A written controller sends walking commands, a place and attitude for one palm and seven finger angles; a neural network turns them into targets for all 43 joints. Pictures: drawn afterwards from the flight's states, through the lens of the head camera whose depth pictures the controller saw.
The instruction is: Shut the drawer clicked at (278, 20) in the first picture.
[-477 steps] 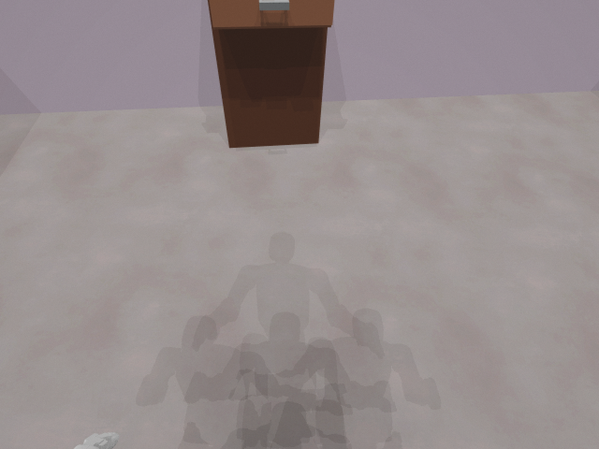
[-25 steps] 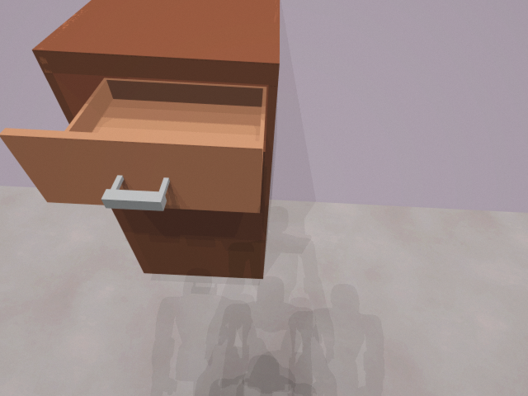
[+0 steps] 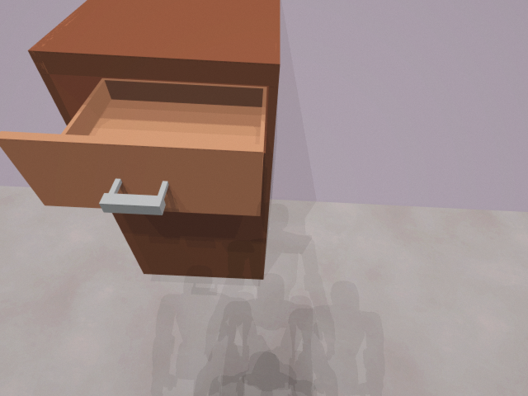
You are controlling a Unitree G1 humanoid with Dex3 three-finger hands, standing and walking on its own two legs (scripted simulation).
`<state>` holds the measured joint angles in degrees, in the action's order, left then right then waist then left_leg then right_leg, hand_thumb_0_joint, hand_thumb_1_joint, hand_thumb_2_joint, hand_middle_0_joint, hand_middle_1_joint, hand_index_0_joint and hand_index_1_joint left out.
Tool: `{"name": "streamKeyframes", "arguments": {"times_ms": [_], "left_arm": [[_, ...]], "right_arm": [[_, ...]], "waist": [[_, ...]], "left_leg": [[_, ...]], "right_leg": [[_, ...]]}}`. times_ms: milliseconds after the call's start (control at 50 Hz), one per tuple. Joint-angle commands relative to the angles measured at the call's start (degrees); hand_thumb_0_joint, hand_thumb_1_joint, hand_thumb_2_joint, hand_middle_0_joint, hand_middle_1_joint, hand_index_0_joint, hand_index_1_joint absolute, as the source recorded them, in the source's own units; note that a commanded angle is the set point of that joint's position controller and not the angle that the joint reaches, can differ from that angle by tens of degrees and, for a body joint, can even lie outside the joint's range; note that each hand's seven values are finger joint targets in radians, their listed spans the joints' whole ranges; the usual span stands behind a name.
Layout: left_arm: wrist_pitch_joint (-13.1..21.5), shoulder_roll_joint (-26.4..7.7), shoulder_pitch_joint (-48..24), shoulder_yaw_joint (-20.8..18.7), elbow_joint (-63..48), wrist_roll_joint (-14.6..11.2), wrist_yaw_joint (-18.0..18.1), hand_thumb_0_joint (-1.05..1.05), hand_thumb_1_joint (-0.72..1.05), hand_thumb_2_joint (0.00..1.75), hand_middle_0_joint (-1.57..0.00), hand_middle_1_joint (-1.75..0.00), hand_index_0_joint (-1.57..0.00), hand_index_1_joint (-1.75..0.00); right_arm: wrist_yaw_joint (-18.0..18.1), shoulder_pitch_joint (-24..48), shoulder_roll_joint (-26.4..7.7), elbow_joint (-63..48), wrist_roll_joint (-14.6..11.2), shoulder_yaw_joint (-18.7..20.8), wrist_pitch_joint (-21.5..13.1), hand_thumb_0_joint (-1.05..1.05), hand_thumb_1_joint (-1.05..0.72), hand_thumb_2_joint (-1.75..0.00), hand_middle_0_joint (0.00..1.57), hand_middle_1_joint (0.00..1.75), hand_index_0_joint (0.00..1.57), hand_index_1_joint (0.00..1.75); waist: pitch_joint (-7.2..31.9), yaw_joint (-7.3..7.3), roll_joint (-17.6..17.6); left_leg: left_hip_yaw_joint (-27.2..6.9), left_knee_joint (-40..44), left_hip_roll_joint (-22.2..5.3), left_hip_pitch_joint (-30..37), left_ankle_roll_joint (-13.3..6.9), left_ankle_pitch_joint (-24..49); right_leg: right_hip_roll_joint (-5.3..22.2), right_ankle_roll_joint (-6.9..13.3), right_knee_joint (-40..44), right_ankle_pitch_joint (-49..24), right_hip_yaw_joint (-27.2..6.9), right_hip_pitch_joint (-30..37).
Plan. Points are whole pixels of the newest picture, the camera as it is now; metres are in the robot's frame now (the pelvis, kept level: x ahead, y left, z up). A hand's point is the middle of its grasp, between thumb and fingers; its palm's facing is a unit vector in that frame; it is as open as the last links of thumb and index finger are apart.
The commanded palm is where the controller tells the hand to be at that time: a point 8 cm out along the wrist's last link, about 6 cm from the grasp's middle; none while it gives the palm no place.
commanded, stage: look again from close up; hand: left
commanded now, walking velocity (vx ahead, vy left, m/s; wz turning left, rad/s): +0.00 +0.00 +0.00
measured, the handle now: (137, 194) +0.44 +0.26 +0.02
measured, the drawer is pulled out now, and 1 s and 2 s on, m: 0.21 0.21 0.20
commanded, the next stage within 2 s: raise the hand and make a fist in 0.58 s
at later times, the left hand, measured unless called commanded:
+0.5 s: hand out of the picture -0.01 +0.17 -0.18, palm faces +0.01 -0.98 -0.19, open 7.3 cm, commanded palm none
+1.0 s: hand (195, 315) +0.24 +0.12 -0.03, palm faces -0.04 -1.00 +0.00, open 6.5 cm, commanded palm +0.19 +0.20 -0.07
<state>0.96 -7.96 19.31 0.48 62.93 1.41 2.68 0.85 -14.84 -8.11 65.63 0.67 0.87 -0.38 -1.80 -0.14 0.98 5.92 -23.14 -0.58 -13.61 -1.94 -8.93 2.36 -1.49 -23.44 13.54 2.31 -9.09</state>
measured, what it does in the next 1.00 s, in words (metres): lowers itself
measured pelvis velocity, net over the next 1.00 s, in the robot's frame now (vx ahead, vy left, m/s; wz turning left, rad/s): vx -0.02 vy -0.02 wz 0.02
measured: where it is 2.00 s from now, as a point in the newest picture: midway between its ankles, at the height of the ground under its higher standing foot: outside the picture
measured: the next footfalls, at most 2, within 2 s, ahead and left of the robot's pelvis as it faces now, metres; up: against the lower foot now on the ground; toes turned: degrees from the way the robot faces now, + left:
none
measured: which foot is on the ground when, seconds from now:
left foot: down 0.00-1.00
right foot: down 0.00-1.00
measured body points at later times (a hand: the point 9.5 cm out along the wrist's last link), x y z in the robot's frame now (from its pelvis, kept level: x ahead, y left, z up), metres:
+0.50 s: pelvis +0.01 +0.00 +0.00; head +0.02 +0.00 +0.45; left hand +0.00 +0.22 -0.16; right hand +0.02 -0.23 -0.16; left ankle +0.04 +0.10 -0.74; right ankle -0.01 -0.13 -0.74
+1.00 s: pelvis -0.02 -0.02 -0.07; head +0.02 -0.01 +0.37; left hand +0.24 +0.18 -0.03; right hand +0.18 -0.28 -0.13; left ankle +0.04 +0.10 -0.74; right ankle -0.01 -0.13 -0.74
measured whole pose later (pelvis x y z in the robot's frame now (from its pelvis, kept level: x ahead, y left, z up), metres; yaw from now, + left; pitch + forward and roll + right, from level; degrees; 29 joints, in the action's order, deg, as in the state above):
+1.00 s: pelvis -0.02 -0.02 -0.07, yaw +1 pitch +12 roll +0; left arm 33.2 -8.7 8.3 -4.1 16.3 -10.3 -11.6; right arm -0.8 -9.7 -14.9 34.9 0.1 3.0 -14.2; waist 8.0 -1.4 2.0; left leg 3.5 -57.7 -2.5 -47.1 -0.2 -22.4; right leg 2.5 1.1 -60.0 28.3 3.4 -42.4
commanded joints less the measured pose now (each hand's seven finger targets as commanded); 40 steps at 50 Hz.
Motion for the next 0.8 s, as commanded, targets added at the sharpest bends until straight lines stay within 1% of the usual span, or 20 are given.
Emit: {"name": "streamKeyframes", "arguments": {"times_ms": [0, 40, 120, 200, 240, 320, 360, 400, 440, 480, 540, 620, 640, 660, 680, 700, 720, 740, 760, 780], "left_arm": [[0.45, -5.29, 4.94, -1.08, -0.67, -0.17, 0.07, 0.00, 0.90, 0.90, -0.20, -0.30, -0.20, -0.30], [0.44, -5.48, 4.74, -1.05, -0.74, -0.17, 0.08, 0.00, 0.90, 0.90, -0.20, -0.30, -0.20, -0.30], [0.36, -5.57, 4.51, -1.10, -0.61, -0.16, 0.00, 0.00, 0.90, 0.90, -0.20, -0.30, -0.20, -0.30], [0.37, -5.71, 4.43, -1.09, -0.53, -0.16, -0.04, 0.00, 0.90, 0.90, -0.20, -0.30, -0.20, -0.30], [0.27, -5.88, 4.16, -1.13, -0.61, -0.14, -0.03, 0.00, 0.90, 0.90, -0.20, -0.30, -0.20, -0.30], [0.49, -6.08, 4.06, -1.15, -0.44, -0.19, -0.05, 0.00, 0.90, 0.90, -0.20, -0.30, -0.20, -0.30], [0.42, -6.07, 3.93, -1.14, -0.52, -0.19, -0.03, 0.00, 0.90, 0.90, -0.20, -0.30, -0.20, -0.30], [0.42, -6.35, 3.88, -1.20, -0.51, -0.19, -0.07, 0.00, 0.90, 0.90, -0.20, -0.30, -0.20, -0.30], [0.36, -6.32, 3.88, -1.20, -0.52, -0.15, -0.08, 0.00, 0.90, 0.90, -0.20, -0.30, -0.20, -0.30], [0.39, -6.36, 3.93, -1.22, -0.41, -0.19, -0.10, 0.00, 0.90, 0.90, -0.20, -0.30, -0.20, -0.30], [0.36, -6.56, 3.72, -1.16, -0.41, -0.18, -0.10, 0.00, 0.90, 0.90, -0.20, -0.30, -0.20, -0.30], [0.41, -6.79, 3.34, -1.28, -0.33, -0.20, -0.17, 0.00, 0.90, 0.90, -0.20, -0.30, -0.20, -0.30], [0.40, -6.93, 3.57, -1.23, -0.32, -0.16, -0.15, 0.00, 0.90, 0.90, -0.20, -0.30, -0.20, -0.30], [1.23, -6.53, 4.20, -0.33, 0.37, 0.41, 1.77, 0.00, 0.90, 0.90, -0.20, -0.30, -0.20, -0.30], [12.98, -18.50, -36.46, -6.24, -86.14, -11.33, 1.01, 0.00, 0.90, 0.90, -0.22, -0.32, -0.22, -0.32], [10.98, -14.88, -15.15, -5.77, -73.47, -7.75, 3.84, 0.00, 0.90, 0.90, -0.24, -0.34, -0.24, -0.34], [4.11, 1.60, 4.96, 3.39, -54.70, -8.09, 4.26, 0.00, 0.90, 0.90, -0.26, -0.37, -0.26, -0.37], [3.47, 4.86, 2.90, 5.74, -58.67, -10.44, 3.46, 0.00, 0.90, 0.90, -0.28, -0.39, -0.28, -0.39], [7.39, 0.84, -6.47, 5.11, -67.03, -11.50, 2.80, 0.00, 0.90, 0.90, -0.30, -0.41, -0.30, -0.41], [10.65, -1.91, -7.02, 1.93, -66.26, -11.59, 2.03, 0.00, 0.90, 0.90, -0.32, -0.43, -0.32, -0.43]], "right_arm": [[0.36, -3.16, -6.42, -1.44, -0.31, 0.75, -0.71, 0.00, -0.90, -0.90, 0.20, 0.30, 0.20, 0.30], [0.39, -3.25, -6.50, -1.29, -0.39, 0.71, -0.67, 0.00, -0.90, -0.90, 0.20, 0.30, 0.20, 0.30], [0.36, -2.77, -6.79, -1.45, -0.30, 0.71, -0.64, 0.00, -0.90, -0.90, 0.20, 0.30, 0.20, 0.30], [0.43, -2.78, -6.96, -1.45, -0.28, 0.70, -0.73, 0.00, -0.90, -0.90, 0.20, 0.30, 0.20, 0.30], [0.43, -2.72, -7.11, -1.39, -0.29, 0.66, -0.66, 0.00, -0.90, -0.90, 0.20, 0.30, 0.20, 0.30], [0.47, -2.65, -7.22, -1.32, -0.31, 0.66, -0.92, 0.00, -0.90, -0.90, 0.20, 0.30, 0.20, 0.30], [0.50, -2.38, -7.32, -1.27, -0.31, 0.61, -0.92, 0.00, -0.90, -0.90, 0.20, 0.30, 0.20, 0.30], [0.48, -2.35, -7.40, -1.19, -0.31, 0.58, -0.89, 0.00, -0.90, -0.90, 0.20, 0.30, 0.20, 0.30], [0.49, -2.26, -7.36, -1.19, -0.29, 0.64, -0.79, 0.00, -0.90, -0.90, 0.20, 0.30, 0.20, 0.30], [0.50, -2.11, -7.44, -1.24, -0.27, 0.59, -0.86, 0.00, -0.90, -0.90, 0.20, 0.30, 0.20, 0.30], [0.52, -2.29, -7.48, -1.19, -0.27, 0.58, -0.84, 0.00, -0.90, -0.90, 0.20, 0.30, 0.20, 0.30], [0.53, -1.99, -7.70, -1.13, -0.27, 0.64, -0.88, 0.00, -0.90, -0.90, 0.20, 0.30, 0.20, 0.30], [0.53, -1.89, -7.75, -1.10, -0.30, 0.65, -0.83, 0.00, -0.90, -0.90, 0.20, 0.30, 0.20, 0.30], [-0.04, 1.18, -7.95, -5.68, -0.40, -0.01, -1.60, 0.00, -0.90, -0.90, 0.20, 0.30, 0.20, 0.30], [2.70, -0.88, -17.03, -26.49, -3.56, 1.20, -8.61, 0.00, -0.90, -0.90, 0.20, 0.30, 0.20, 0.30], [4.22, 3.69, -13.43, -23.73, -3.41, -0.08, -14.23, 0.00, -0.90, -0.90, 0.20, 0.30, 0.20, 0.30], [3.74, 2.82, -10.16, -21.20, -4.03, -0.16, -15.74, 0.00, -0.90, -0.90, 0.20, 0.30, 0.20, 0.30], [3.46, -0.15, -11.59, -23.05, -4.82, 0.57, -16.28, 0.00, -0.90, -0.90, 0.20, 0.30, 0.20, 0.30], [3.35, 2.90, -14.10, -26.79, -4.65, 0.48, -17.12, 0.00, -0.90, -0.90, 0.20, 0.30, 0.20, 0.30], [3.69, 3.14, -14.37, -28.38, -3.72, 1.13, -17.77, 0.00, -0.90, -0.90, 0.20, 0.30, 0.20, 0.30]], "waist": [[-1.60, 0.03, -0.84], [-2.04, -0.03, -0.05], [-2.48, -0.02, -1.32], [-1.88, -0.03, -1.22], [-2.29, 0.07, -1.15], [-0.66, -0.02, -0.47], [-1.24, 0.00, -0.98], [-1.61, 0.07, -1.31], [-2.06, 0.07, -0.63], [-1.71, 0.11, -1.18], [-1.40, 0.03, -1.01], [-2.00, 0.02, -1.08], [-2.10, 0.16, -0.52], [-4.35, 0.91, -0.57], [23.93, -6.81, -8.12], [24.17, -0.08, -14.91], [11.92, -2.13, -9.55], [6.68, -2.39, -5.91], [1.31, -4.37, -3.59], [1.95, -4.60, 0.17]], "left_leg": [[-7.67, 5.78, -6.08, 2.98, 0.65, -1.96], [-7.60, 5.64, -6.17, 2.98, 0.66, -1.52], [-7.79, 6.43, -6.08, 2.61, 0.73, -3.54], [-7.67, 6.08, -6.09, 3.36, 0.71, -1.90], [-7.88, 6.44, -6.33, 3.16, 0.66, -2.59], [-7.21, 5.54, -6.29, 4.72, 0.64, 1.20], [-7.27, 5.56, -6.34, 4.67, 0.60, 1.45], [-7.25, 5.94, -6.26, 4.19, 0.70, 0.03], [-7.28, 5.97, -6.29, 4.11, 0.70, -0.07], [-7.22, 5.87, -6.18, 4.40, 0.73, 0.25], [-7.15, 5.65, -6.29, 4.96, 0.72, 1.23], [-7.04, 6.05, -6.26, 4.52, 0.81, 0.16], [-7.08, 5.89, -6.37, 4.77, 0.70, 0.77], [-5.48, -5.52, -6.92, -0.48, 1.94, 5.78], [-5.02, -0.34, -0.18, 17.51, 0.79, 6.00], [-4.68, 0.23, -2.46, 17.20, 0.67, 6.81], [-5.92, 0.70, -3.00, 8.22, 0.88, 1.42], [-6.69, -0.68, -2.60, 2.78, 1.33, -3.43], [-7.76, -2.66, -1.98, -0.50, 1.01, -9.65], [-8.41, -4.90, -1.33, -3.15, 1.06, -12.69]], "right_leg": [[3.91, 2.15, 4.81, -2.87, -4.15, -4.53], [3.80, 2.10, 5.13, -2.68, -4.14, -4.48], [3.83, 2.12, 5.12, -2.01, -4.23, -4.74], [3.89, 2.13, 5.12, -2.95, -4.24, -4.44], [3.74, 2.05, 5.21, -2.53, -4.10, -4.33], [3.98, 2.12, 5.12, -4.46, -4.34, -3.70], [3.99, 2.10, 5.28, -4.27, -4.38, -3.90], [4.01, 2.13, 5.43, -3.73, -4.41, -3.82], [3.85, 2.15, 5.58, -3.50, -4.36, -4.06], [3.97, 2.11, 5.53, -3.77, -4.49, -3.99], [3.87, 2.14, 5.57, -4.10, -4.56, -3.92], [3.92, 2.20, 5.64, -3.72, -4.75, -4.21], [3.92, 2.20, 5.81, -3.90, -4.67, -4.22], [5.90, 2.29, 5.24, -11.13, -6.11, -5.06], [-1.07, 2.74, -1.89, -11.15, 0.68, -1.56], [-2.15, 3.88, -6.47, -2.93, 2.17, -4.00], [-1.84, 2.98, -7.23, -0.27, 3.84, -9.21], [-1.57, 2.41, -6.87, 0.91, 4.49, -11.08], [-1.77, 2.02, -6.40, 4.26, 4.30, -14.72], [-2.22, 1.83, -7.69, 7.66, 4.55, -17.56]]}}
